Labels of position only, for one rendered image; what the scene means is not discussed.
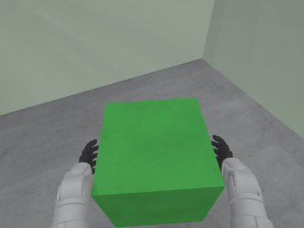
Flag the left robot forearm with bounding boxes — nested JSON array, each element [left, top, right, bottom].
[[49, 162, 93, 228]]

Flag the carton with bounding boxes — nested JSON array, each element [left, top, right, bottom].
[[90, 97, 225, 228]]

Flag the left robot hand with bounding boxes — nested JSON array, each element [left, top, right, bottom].
[[79, 139, 99, 175]]

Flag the right robot forearm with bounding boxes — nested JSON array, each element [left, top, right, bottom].
[[220, 158, 274, 228]]

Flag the right robot hand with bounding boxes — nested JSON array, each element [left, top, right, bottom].
[[211, 135, 233, 171]]

